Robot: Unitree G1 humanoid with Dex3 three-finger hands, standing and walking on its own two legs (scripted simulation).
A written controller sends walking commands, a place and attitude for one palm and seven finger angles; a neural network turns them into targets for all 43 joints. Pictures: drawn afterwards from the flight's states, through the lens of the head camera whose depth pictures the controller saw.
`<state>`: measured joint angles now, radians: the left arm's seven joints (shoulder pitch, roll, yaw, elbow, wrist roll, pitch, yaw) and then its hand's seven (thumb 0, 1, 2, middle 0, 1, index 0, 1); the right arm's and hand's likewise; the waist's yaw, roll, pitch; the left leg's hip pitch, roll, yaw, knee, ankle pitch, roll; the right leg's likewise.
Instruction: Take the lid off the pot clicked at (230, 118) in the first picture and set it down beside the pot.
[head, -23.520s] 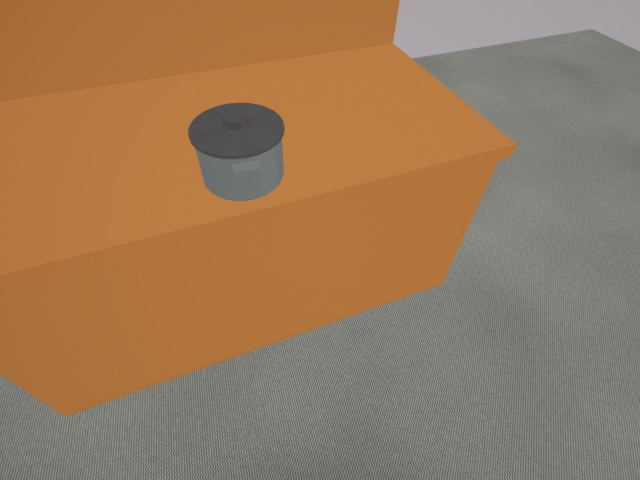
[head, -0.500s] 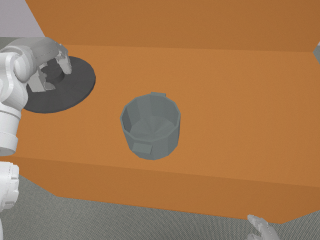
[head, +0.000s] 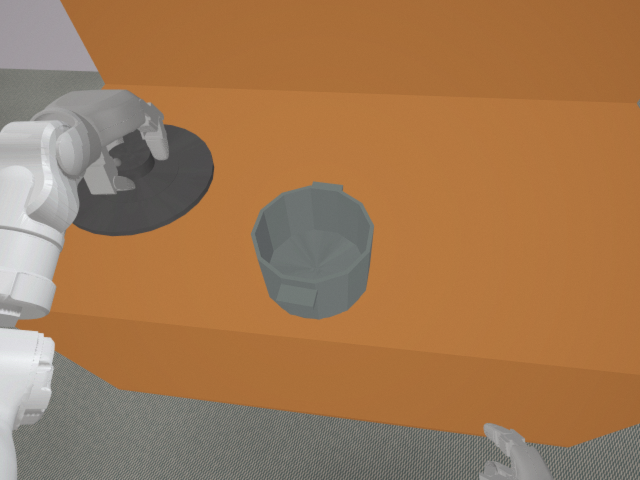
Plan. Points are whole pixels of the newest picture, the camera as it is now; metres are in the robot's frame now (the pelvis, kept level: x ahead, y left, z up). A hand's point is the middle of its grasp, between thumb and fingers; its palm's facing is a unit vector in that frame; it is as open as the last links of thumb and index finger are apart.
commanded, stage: lower the lid onto the table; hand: left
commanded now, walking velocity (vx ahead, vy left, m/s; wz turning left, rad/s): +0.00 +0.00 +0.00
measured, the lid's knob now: (130, 160) +0.46 +0.25 +0.15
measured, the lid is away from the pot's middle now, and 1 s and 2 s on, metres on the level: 0.22 0.22 0.22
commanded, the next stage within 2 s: none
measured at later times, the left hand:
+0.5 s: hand (133, 181) +0.43 +0.24 +0.14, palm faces -0.33 +0.02 -0.94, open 8.2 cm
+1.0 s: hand (137, 201) +0.43 +0.25 +0.10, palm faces -0.38 +0.02 -0.92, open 8.2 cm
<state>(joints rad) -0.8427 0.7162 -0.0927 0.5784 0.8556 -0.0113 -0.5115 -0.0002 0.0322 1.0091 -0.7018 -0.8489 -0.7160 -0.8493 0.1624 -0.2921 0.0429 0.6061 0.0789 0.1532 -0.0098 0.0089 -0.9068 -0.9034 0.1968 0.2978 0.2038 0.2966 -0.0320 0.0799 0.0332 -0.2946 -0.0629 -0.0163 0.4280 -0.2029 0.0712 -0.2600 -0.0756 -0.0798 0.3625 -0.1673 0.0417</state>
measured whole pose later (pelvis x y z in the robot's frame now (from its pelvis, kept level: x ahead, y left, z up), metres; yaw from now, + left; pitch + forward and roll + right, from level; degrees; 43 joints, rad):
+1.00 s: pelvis +0.01 -0.01 +0.00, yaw -1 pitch +5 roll -1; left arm -0.72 0.71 -0.06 0.67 0.88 -0.15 -0.41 0.00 0.04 1.01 -0.70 -0.85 -0.71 -0.85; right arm 0.21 -0.31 0.02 0.64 0.07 0.16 -0.06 0.01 -0.91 -0.90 0.20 0.30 0.20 0.30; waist -0.04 0.07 0.03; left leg -0.31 -0.04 -0.01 0.45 -0.24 0.06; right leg -0.27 -0.05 -0.07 0.37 -0.18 0.03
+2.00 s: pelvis +0.01 +0.00 -0.01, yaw -2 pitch +9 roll -2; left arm -0.70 0.67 -0.04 0.86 0.95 -0.23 -0.28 0.00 0.04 1.01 -0.69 -0.85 -0.71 -0.84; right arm 0.26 -0.29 0.01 0.68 0.06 0.15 -0.08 0.01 -0.91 -0.90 0.20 0.30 0.21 0.30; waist -0.07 0.05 0.00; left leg -0.40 -0.04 0.02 0.51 -0.26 0.07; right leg -0.37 -0.05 -0.04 0.42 -0.20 0.04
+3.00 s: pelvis +0.01 +0.01 -0.03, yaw -4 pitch +15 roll -3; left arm -0.74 0.71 0.01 1.02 1.00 -0.27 -0.22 0.00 0.04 1.00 -0.69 -0.85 -0.71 -0.85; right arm 0.32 -0.29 0.01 0.70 0.06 0.13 -0.10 0.00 -0.90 -0.90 0.20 0.30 0.21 0.30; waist -0.11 0.03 -0.05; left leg -0.64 -0.01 0.03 0.73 -0.35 0.08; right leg -0.60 -0.03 -0.03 0.60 -0.26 0.03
